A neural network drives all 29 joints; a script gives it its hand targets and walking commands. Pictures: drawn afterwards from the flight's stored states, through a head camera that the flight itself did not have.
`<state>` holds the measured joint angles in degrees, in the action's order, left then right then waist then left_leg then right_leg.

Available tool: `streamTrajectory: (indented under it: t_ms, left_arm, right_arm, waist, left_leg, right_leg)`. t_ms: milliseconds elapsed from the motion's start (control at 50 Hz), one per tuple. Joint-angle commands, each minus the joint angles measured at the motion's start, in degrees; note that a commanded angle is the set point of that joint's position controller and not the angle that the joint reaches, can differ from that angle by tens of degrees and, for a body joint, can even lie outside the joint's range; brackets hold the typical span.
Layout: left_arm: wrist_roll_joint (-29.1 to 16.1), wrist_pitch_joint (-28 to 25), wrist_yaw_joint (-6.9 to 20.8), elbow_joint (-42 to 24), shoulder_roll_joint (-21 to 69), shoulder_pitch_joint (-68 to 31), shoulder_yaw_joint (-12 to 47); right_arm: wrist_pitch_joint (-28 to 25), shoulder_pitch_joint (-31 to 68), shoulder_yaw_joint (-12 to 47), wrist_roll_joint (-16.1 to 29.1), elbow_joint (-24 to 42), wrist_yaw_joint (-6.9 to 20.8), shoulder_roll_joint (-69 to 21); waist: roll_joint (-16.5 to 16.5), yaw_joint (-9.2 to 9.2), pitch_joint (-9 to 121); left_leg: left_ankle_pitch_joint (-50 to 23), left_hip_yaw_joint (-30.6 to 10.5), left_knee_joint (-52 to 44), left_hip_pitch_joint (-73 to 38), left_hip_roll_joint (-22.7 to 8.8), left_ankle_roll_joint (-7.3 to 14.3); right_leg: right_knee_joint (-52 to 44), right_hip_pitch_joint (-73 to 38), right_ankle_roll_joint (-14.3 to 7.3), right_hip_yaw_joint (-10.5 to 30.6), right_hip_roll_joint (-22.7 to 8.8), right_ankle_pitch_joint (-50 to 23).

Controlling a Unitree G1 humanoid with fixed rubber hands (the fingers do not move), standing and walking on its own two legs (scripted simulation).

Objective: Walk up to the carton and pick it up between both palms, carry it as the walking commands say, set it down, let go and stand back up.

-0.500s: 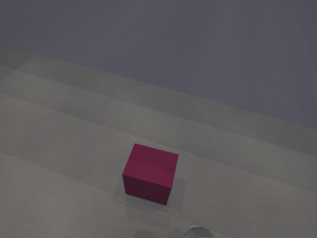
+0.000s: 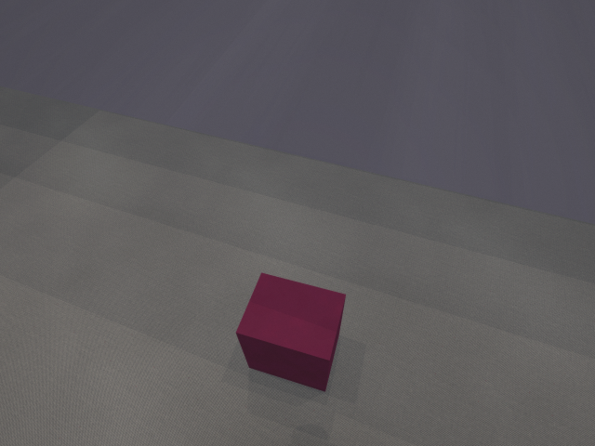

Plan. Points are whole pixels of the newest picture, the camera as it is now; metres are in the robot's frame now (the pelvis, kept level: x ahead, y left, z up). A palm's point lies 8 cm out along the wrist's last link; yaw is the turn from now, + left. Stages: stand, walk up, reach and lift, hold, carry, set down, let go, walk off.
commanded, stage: walk up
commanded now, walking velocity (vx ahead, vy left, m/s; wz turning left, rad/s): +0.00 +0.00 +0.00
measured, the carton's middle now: (294, 333) +0.53 +0.02 -0.63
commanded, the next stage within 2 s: none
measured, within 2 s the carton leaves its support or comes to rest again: neither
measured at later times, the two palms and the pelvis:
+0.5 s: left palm out of the picture -0.06 +0.37 -0.11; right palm out of the picture +0.06 -0.18 -0.14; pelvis +0.00 +0.08 +0.00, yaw -7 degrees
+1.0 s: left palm (88, 362) +0.29 +0.37 -0.13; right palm out of the picture +0.05 -0.04 -0.14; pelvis +0.15 +0.17 +0.00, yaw -13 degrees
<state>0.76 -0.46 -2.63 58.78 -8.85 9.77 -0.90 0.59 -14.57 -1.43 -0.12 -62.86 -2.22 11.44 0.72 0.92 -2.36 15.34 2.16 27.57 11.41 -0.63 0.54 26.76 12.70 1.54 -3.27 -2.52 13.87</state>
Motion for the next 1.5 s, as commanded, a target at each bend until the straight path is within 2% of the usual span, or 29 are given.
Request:
streamTrajectory:
  t_ms: [0, 220, 240, 260, 280, 400, 440, 500, 520, 540, 560, 580, 660, 820, 860, 880, 900, 920, 1000, 1020, 1040, 1060, 1100, 1120, 1140, 1160, 1260, 1440, 1480]
  left_arm:
    - [-1.68, 0.41, 0.13, 0.64, -6.41, 4.78, -1.42]
    - [-1.16, 0.84, 0.04, 6.45, -6.43, 8.33, -2.35]
    - [-0.09, 1.85, -1.58, 6.93, -12.99, 19.15, -4.29]
    - [2.33, 3.42, -3.51, 9.44, -20.09, 22.3, -6.13]
    - [1.46, 3.87, -4.27, 8.67, -17.68, 21.87, -6.42]
    - [2.87, 1.89, -1.72, 0.95, -16.25, 5.59, -7.82]
    - [2.52, 2.53, -1.75, 0.13, -19.37, 7.15, -8.76]
    - [0.63, 2.72, 0.04, -0.33, -15.45, 9.26, -8.29]
    - [-0.09, 2.59, 0.14, -2.27, -12.43, 8.68, -8.23]
    - [-0.32, 2.23, 0.18, -4.58, -7.71, 7.48, -6.71]
    - [-0.18, 2.14, 0.3, -5.59, -5.25, 9.04, -6.15]
    - [0.58, 1.86, 1.1, -6.19, -6.2, 2.62, -6.1]
    - [0.09, 0.3, 3.59, -5.47, -7.25, 9.23, -6.0]
    - [1.45, -0.09, 3.2, -8.07, -4.2, 0.54, -3.98]
    - [1.07, -1.49, 2.58, -6.24, -6.04, 5.5, -4.09]
    - [2.22, -2.17, 2.01, -6.6, -10.54, 11.06, -4.63]
    - [1.81, -1.7, 1.52, -3.43, -16.74, 15.53, -6.18]
    - [1.57, -1.84, 1.48, -3.31, -12.22, 14.16, -5.13]
    - [0.52, -2.82, 0.54, -1.46, -6.91, 4.28, -3.02]
    - [-0.02, -2.45, 0.56, -2.42, -3.88, -0.05, -1.5]
    - [0.28, -2.52, 1.18, -1.08, -6.13, -0.07, -2.26]
    - [0.64, -2.04, 0.42, -0.14, -5.84, 2.99, -2.28]
    - [-0.54, -0.64, 0.82, 2.45, -12.17, 4.14, -4.42]
    - [-0.2, 0.16, 0.51, 0.96, -11.12, 3.56, -4.62]
    - [-0.55, 0.81, 0.73, -1.26, -8.3, 6.18, -4.46]
    - [-0.04, 2.44, 0.56, -2.67, -8.55, 4.09, -5.56]
    - [0.85, 5.43, 1.02, -1.77, -7.85, 6.77, -6.6]
    - [0.69, 7.7, 3.38, -8.97, -11.54, 2.99, -5.88]
    - [0.84, 7.88, 3.23, -8.83, -14.5, 4.28, -6.8]
  right_arm:
    - [-1.01, -5.99, 0.13, -0.28, -0.81, 0.8, 2.68]
    - [-1.17, -4.96, 1.39, -1.97, -2.95, 0.12, 2.8]
    - [1.89, 0.39, -1.42, -3.56, -0.59, 1.63, 13.37]
    - [2.64, 5.28, -0.59, -5.67, 3.44, 2.66, 5.75]
    - [3.17, 7.16, -0.44, -6.37, 6.82, 3.27, 4.85]
    - [2.01, -0.3, -0.01, -3.19, 10.67, 4.19, 3.2]
    - [3.21, 0.15, 0.04, -2.16, 13.0, 4.54, 3.66]
    - [2.02, -4.34, -1.32, -1.58, 9.15, 2.94, 5.03]
    - [0.83, -17.05, -2.93, -0.34, 7.33, 2.27, 9.95]
    - [0.29, -20.22, -4.72, -1.17, 6.09, 2.55, 18.21]
    - [-0.62, -16.94, -4.18, -1.26, 6.11, 2.61, 18.92]
    - [-1.23, -10.01, -3.45, -2.48, 7.0, 1.94, 14.77]
    - [-2.76, -4.86, -0.57, -1.75, 7.32, 1.61, 3.54]
    - [-3.39, -13.49, 0.09, -0.97, 1.6, 1.02, 5.79]
    - [-3.35, -10.93, -0.66, 0.03, 2.42, 1.44, 7.2]
    - [-3.85, -12.11, -0.13, 0.51, 3.92, 1.38, 6.4]
    - [-3.56, -11.63, 0.68, 0.47, 4.28, 1.72, 2.31]
    - [-3.45, -8.06, -0.16, -0.01, 5.44, 1.26, 4.42]
    - [-3.39, -6.83, -1.02, -1.43, 6.49, 3.42, 3.52]
    - [-2.54, -8.03, -1.09, -0.24, 5.76, 2.95, 1.14]
    - [-2.59, -10.48, -0.86, -0.5, 4.69, 2.48, 1.17]
    - [-2.79, -8.99, -1.26, -0.84, 5.51, 1.98, 1.91]
    - [-3.13, -12.44, -1.27, -0.45, 4.59, 1.26, 3.63]
    - [-3.07, -16.07, -3.19, -2.24, 4.18, 0.04, 9.74]
    - [-2.49, -22.65, -4.9, -2.07, 3.57, -1.27, 16.63]
    - [-1.99, -23.21, -4.86, -0.77, 2.81, -2.03, 19.29]
    - [0.32, 2.01, -2.98, 0.01, 9.45, -2.25, 10.77]
    - [0.16, -0.55, -3.39, -1.76, 10.31, -0.8, 11.97]
    - [0.24, 1.84, -4.11, -2.57, 11.22, -0.09, 15.34]
  waist:
    - [4.71, -0.74, 4.42]
    - [1.32, -0.3, 2.13]
    - [10.13, -5.42, -1.76]
    - [-2.75, -8.98, -4.5]
    - [-6.01, -6.47, -8.22]
    - [-18.04, -0.28, -0.11]
    - [-23.09, -2.08, -2.67]
    - [-18.01, -0.93, 2.7]
    - [-7.18, 5.09, 8.72]
    - [19.05, 7.86, 6.52]
    - [19.58, 4.6, 3.79]
    - [6.04, 3.02, -1.0]
    - [9.73, -2.75, -3.84]
    - [8.77, -2.55, -3.47]
    - [0.75, -6.65, 0.68]
    - [-6.72, -7.88, 10.02]
    - [-15.97, -8.49, 8.77]
    - [-10.52, -7.93, 7.09]
    - [-11.2, 0.45, -1.68]
    - [-6.23, 1.97, -0.65]
    - [-12.13, 3.06, 0.73]
    - [-7.49, 1.94, 0.29]
    - [-9.84, 4.06, 3.13]
    - [-3.2, 6.32, 5.2]
    - [17.54, 8.45, 9.73]
    - [13.51, 8.96, 11.42]
    - [7.82, 0.07, 3.06]
    - [15.22, 1.71, 3.37]
    - [19.28, 0.56, 6.8]
  left_leg:
    - [-11.98, -6.44, -9.34, -1.53, -6.85, 0.37]
    - [-10.36, -4.33, -12.42, -3.99, -6.01, 0.96]
    - [6.78, 6.47, 2.96, 7.38, 1.79, -0.81]
    - [14.11, 1.97, 19.68, 23.14, 1.4, -1.71]
    - [6.69, -4.69, 27.59, 27.68, -3.3, -2.44]
    - [5.68, -4.5, 21.53, 9.91, -1.19, -4.77]
    - [9.76, -3.4, 12.52, 11.98, -2.04, -4.5]
    - [4.38, 6.44, -3.29, -4.1, 3.6, -3.05]
    - [8.29, 2.44, -6.07, -19.59, -0.36, -2.68]
    - [31.96, -20.73, -17.46, -18.13, -17.39, 1.11]
    - [37.18, -27.65, -23.99, -7.89, -21.72, 4.67]
    - [38.21, -27.92, -22.83, -0.01, -21.06, 3.29]
    - [2.62, -8.88, -17.53, 1.78, -12.27, 5.44]
    - [-10.75, -9.75, -14.25, -3.62, -17.25, 8.41]
    - [-24.01, 1.35, 0.48, 2.07, -9.71, 4.05]
    - [-18.35, 4.7, 17.45, 11.66, -5.46, 1.14]
    - [12.93, 3.71, 23.27, 20.58, -0.74, -0.46]
    - [14.73, 0.81, 34.02, 25.53, -2.35, -1.17]
    - [9.14, 1.5, 21.91, 17.67, -5.58, -1.58]
    - [7.96, 0.47, 15.82, 10.56, -3.63, -2.4]
    - [2.52, 3.25, 10.13, 10.29, -1.44, -2.12]
    - [0.34, 4.09, 8.69, 8.35, -1.4, -2.45]
    - [-17.82, 6.86, -2.71, -0.87, -2.15, -2.74]
    - [-34.42, 2.19, -2.13, -12.43, -9.56, -2.45]
    - [-67.57, -21.73, -4.73, -19.63, -30.5, 5.18]
    - [-84.69, -24.49, -2.95, -17.3, -34.9, 10.36]
    - [-56.43, -0.87, -4.42, 0.77, -19.8, 5.81]
    - [-16.63, -6.3, -9.55, -1.16, -19.92, 5.64]
    - [10.81, -10.63, -15.27, 0.35, -20.35, 2.98]
  right_leg:
    - [-3.55, -4.79, -2.64, 3.12, -3.04, -5.46]
    - [-5.96, -4.63, -0.66, 4.25, -3.44, -6.72]
    - [-9.85, -6.05, -7.34, 20.23, -14.95, 10.41]
    - [-16.44, -9.76, -10.85, 36.28, -24.94, 17.59]
    - [-17.48, -5.17, -11.1, 34.8, -27.7, 16.44]
    - [-12.77, 9.01, -4.88, 14.31, -11.9, 0.35]
    - [-13.57, 8.36, -7.55, 20.81, -15.6, 7.63]
    - [-4.99, 12.38, -5.06, 12.49, -7.82, 15.25]
    - [6.51, 22.56, -3.88, 9.13, -2.13, 25.87]
    - [29.78, 33.68, -0.74, 2.19, 7.96, 29.53]
    - [36.67, 33.4, -3.39, 5.89, 3.81, 26.41]
    - [40.98, 30.4, -4.25, 9.29, -0.62, 16.9]
    - [36.23, 22.74, -2.69, 3.52, -1.23, 6.64]
    - [11.06, 8.24, -4.91, -2.27, 0.09, 7.07]
    - [-4.16, -9.57, -5.64, -1.72, -0.29, -3.87]
    - [-6.73, -24.34, -8.49, 14.91, -13.98, 0.8]
    - [-10.47, -27.2, -11.39, 25.09, -24.22, -14.5]
    - [-9.31, -26.6, -17.31, 24.68, -22.44, -21.24]
    - [-12.64, -5.12, -11.78, 5.83, -11.87, -19.27]
    - [-7.24, -3.53, -10.43, 2.25, -8.41, -42.46]
    - [-5.34, -6.26, -9.41, -2.27, -8.42, -46.67]
    - [-4.83, -5.36, -9.24, -1.97, -7.72, -48.49]
    - [1.55, -4.95, -5.09, -8.51, -2.46, -30.11]
    - [7.59, 8.16, -2.67, -7.53, -0.94, -10.11]
    - [29.68, 18.17, 0.84, -4.2, 5.58, 23.33]
    - [41.53, 15.93, 1.48, 7.53, 6.14, 29.09]
    - [54.97, 14.91, 4.98, 8.73, 5.16, 10.62]
    - [41.86, 17.86, 7.26, 8.69, 5.54, 8.51]
    - [39.1, 14.14, 5.83, 8.61, 5.05, 7.6]
